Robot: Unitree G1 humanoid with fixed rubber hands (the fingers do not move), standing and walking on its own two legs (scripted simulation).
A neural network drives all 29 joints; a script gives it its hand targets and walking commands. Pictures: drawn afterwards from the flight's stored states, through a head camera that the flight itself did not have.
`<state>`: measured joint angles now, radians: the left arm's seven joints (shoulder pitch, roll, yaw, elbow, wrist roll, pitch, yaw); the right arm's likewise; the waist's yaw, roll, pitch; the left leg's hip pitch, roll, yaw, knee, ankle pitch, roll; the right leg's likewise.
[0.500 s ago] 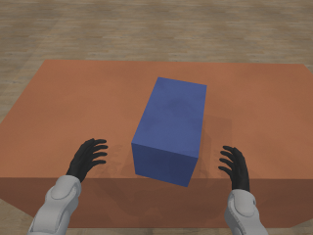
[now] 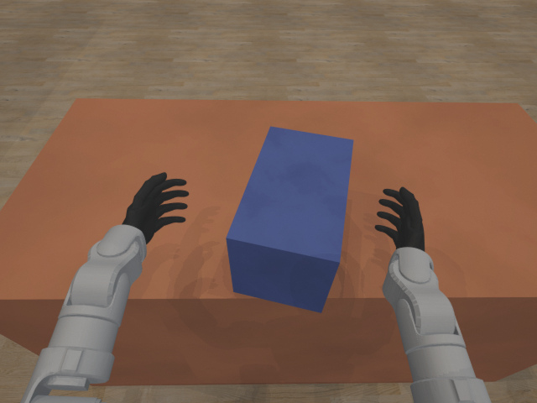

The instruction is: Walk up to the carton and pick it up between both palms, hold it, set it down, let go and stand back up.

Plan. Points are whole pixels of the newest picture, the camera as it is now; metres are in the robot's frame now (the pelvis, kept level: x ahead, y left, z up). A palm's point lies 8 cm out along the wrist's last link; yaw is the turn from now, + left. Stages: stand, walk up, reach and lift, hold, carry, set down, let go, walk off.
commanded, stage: reach and lift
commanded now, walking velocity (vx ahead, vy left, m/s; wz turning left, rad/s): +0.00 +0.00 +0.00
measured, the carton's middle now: (294, 214) +0.43 -0.03 +0.00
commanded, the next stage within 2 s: none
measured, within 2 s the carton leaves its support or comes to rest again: neither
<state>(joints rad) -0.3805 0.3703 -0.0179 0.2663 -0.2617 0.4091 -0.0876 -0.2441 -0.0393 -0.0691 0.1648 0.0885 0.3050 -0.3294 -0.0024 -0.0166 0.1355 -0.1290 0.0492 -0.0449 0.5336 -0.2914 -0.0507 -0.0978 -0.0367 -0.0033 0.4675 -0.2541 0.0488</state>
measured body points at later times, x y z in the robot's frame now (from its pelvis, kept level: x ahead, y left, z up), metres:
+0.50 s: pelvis -0.01 +0.00 +0.00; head -0.01 +0.02 +0.45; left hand +0.42 +0.18 +0.13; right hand +0.37 -0.19 +0.11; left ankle +0.01 +0.14 -0.74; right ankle +0.01 -0.15 -0.74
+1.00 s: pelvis -0.01 +0.00 +0.00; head +0.02 +0.02 +0.45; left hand +0.45 +0.15 +0.08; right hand +0.40 -0.18 +0.08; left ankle +0.01 +0.14 -0.74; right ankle +0.01 -0.15 -0.74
